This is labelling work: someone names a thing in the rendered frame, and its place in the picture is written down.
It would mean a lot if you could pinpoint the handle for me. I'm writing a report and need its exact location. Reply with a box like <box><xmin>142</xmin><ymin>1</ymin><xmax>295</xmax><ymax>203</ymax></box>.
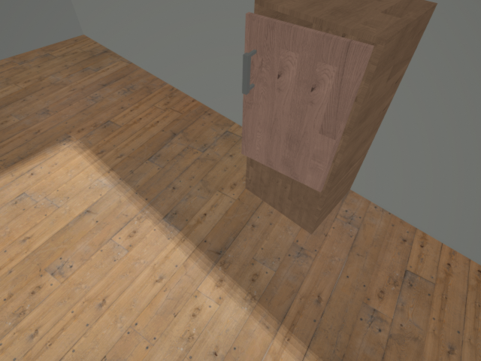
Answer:
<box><xmin>242</xmin><ymin>50</ymin><xmax>256</xmax><ymax>95</ymax></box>

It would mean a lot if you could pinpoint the cupboard door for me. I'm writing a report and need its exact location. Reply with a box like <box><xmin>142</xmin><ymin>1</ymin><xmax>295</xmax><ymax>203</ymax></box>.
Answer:
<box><xmin>241</xmin><ymin>12</ymin><xmax>374</xmax><ymax>192</ymax></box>

